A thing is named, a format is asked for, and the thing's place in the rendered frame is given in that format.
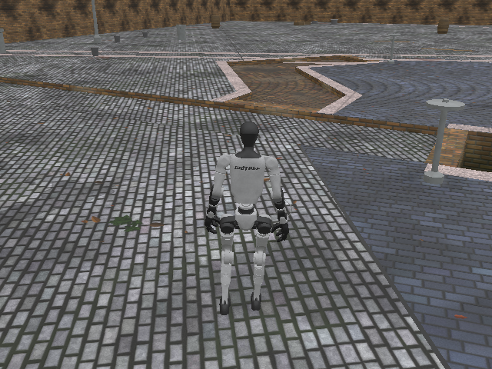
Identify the left robot hand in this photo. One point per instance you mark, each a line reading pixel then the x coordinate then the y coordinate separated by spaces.
pixel 211 221

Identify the right robot upper arm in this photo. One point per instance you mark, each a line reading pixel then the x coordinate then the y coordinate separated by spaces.
pixel 274 175

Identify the left robot foot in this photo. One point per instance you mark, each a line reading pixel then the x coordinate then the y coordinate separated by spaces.
pixel 224 308

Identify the right robot hand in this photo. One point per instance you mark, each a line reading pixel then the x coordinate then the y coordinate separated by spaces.
pixel 284 231

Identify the robot left forearm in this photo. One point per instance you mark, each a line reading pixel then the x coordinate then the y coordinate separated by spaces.
pixel 212 204

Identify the robot right forearm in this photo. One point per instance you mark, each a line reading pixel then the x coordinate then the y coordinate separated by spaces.
pixel 280 209

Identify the right robot thigh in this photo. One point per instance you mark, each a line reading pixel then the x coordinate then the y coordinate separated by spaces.
pixel 263 230

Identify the left robot upper arm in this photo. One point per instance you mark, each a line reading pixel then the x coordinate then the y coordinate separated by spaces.
pixel 220 173

